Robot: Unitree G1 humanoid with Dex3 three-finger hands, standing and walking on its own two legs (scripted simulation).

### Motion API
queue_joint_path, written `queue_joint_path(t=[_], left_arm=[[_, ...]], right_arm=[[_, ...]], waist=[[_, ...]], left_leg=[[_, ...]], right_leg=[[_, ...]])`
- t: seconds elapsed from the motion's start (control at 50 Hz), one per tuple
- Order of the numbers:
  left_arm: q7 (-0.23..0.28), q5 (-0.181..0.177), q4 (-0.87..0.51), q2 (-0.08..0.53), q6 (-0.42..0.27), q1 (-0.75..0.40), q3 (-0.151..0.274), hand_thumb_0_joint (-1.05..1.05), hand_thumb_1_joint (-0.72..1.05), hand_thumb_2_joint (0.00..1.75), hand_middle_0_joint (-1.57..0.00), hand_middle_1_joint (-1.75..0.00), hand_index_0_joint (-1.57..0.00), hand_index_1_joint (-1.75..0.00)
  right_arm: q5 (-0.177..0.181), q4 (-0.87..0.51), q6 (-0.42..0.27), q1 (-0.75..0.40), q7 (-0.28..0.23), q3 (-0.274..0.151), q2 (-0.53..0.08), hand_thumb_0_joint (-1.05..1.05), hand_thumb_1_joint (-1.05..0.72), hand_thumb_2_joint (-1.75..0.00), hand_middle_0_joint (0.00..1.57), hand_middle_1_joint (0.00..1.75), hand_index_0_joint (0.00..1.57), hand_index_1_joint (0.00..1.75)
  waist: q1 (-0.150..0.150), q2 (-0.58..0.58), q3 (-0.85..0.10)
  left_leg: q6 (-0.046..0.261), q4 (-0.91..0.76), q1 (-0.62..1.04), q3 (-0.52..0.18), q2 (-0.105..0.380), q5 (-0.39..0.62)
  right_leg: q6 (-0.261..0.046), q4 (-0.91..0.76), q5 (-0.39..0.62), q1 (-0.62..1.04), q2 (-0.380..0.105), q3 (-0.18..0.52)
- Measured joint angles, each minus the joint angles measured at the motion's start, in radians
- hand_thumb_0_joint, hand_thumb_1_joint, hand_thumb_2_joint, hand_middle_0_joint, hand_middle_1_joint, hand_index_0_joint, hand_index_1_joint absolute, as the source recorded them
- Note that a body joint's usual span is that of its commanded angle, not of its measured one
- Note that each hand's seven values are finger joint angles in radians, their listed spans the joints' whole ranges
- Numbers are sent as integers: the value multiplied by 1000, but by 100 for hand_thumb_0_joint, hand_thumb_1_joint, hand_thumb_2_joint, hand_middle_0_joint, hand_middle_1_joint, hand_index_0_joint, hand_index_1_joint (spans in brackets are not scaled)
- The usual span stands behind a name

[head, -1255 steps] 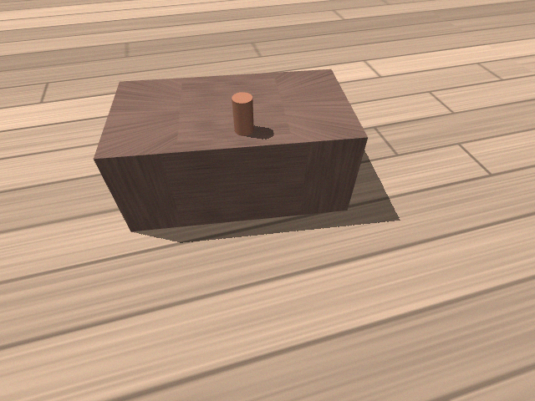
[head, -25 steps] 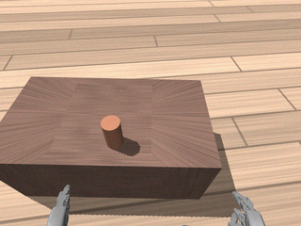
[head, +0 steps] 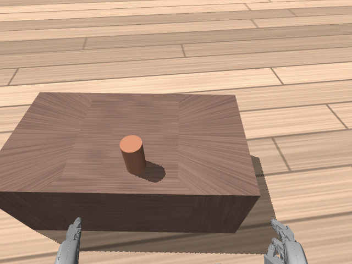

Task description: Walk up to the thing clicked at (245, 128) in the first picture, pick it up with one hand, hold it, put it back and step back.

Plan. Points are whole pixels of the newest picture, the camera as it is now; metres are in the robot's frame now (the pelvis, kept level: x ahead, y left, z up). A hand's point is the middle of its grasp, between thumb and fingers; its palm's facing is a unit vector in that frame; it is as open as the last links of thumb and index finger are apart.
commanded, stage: stand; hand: left
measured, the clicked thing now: (133, 155) +0.54 +0.17 -0.20
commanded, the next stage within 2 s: none
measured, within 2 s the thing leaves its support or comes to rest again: neither
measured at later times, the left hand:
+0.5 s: hand out of the picture +0.07 +0.25 -0.11, palm faces -0.01 -0.93 -0.37, open 8.1 cm
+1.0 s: hand out of the picture +0.06 +0.25 -0.10, palm faces +0.02 -0.94 -0.35, open 7.4 cm
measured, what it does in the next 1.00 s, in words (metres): rises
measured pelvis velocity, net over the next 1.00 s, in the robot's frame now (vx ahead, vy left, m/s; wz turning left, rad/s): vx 0.00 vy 0.00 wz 0.02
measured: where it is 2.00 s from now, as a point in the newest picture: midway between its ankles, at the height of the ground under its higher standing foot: outside the picture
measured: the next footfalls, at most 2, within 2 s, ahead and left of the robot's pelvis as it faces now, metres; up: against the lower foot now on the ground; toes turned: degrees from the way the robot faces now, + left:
none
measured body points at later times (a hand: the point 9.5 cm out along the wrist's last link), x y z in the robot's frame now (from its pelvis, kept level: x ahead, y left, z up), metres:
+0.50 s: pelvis +0.00 +0.00 +0.03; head +0.01 -0.01 +0.48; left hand +0.07 +0.30 -0.09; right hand +0.08 -0.30 -0.10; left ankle -0.02 +0.14 -0.68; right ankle +0.04 -0.13 -0.68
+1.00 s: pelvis +0.00 +0.00 +0.06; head +0.00 -0.01 +0.51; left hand +0.06 +0.29 -0.07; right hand +0.07 -0.29 -0.09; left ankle -0.02 +0.14 -0.68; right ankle +0.04 -0.13 -0.68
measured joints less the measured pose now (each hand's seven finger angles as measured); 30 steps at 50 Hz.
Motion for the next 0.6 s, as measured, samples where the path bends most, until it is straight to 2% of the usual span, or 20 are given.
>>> queue_joint_path(t=[0.04,0.06,0.1,0.14,0.22,0.34,0.46,0.6], left_arm=[[0,0,0,0,3,-4,0,-1,-55,6,-8,-9,-8,-9],[-12,21,41,7,-30,-26,-2,-1,-52,9,-9,-11,-9,-11],[-55,63,196,40,-107,-105,-9,-1,-45,17,-12,-16,-12,-15],[-89,79,344,70,-151,-167,-7,-1,-35,27,-14,-20,-14,-19],[-124,70,546,112,-200,-209,13,-1,-10,50,-17,-25,-17,-25],[-132,61,748,134,-224,-203,32,-1,34,75,-19,-29,-19,-28],[-127,50,882,133,-236,-217,31,0,69,85,-20,-30,-20,-30],[-125,37,994,121,-238,-258,21,0,85,89,-20,-30,-20,-30]], right_arm=[[-1,2,-5,-2,-1,1,0,1,-90,-90,20,30,21,30],[-30,20,-5,-14,9,-3,-3,1,-90,-90,20,30,21,30],[-83,94,27,-51,51,0,-27,1,-90,-90,20,30,21,30],[-98,164,68,-79,89,1,-53,1,-90,-90,20,30,21,30],[-77,245,105,-82,130,-25,-85,1,-90,-90,21,30,21,30],[-71,328,121,-49,145,-58,-122,1,-90,-90,20,30,21,30],[-58,406,130,-42,144,-62,-130,1,-90,-90,20,30,21,30],[-50,482,135,-54,143,-45,-117,1,-90,-90,20,30,21,30]], waist=[[1,0,2],[5,-3,22],[22,-15,63],[31,-22,85],[35,-33,107],[30,-23,116],[28,-14,135],[23,-7,143]], left_leg=[[1,-1,1,-1,0,1],[2,-6,18,1,-2,3],[6,-25,63,8,-10,12],[9,-41,93,11,-16,19],[10,-81,149,18,-23,33],[10,-152,222,16,-19,56],[9,-235,287,11,-22,95],[9,-351,362,8,-24,154]], right_leg=[[1,-3,1,2,0,-1],[-2,-5,2,18,-2,1],[-8,-9,3,55,-9,7],[-10,-14,3,80,-15,11],[-6,-37,8,129,-21,17],[-3,-107,29,204,-19,13],[-1,-184,60,270,-22,6],[1,-293,112,346,-25,0]])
